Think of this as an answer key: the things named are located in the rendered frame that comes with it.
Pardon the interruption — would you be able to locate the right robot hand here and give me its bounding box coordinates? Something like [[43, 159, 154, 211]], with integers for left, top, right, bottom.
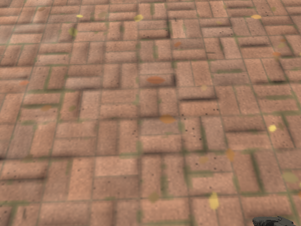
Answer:
[[252, 216, 296, 226]]

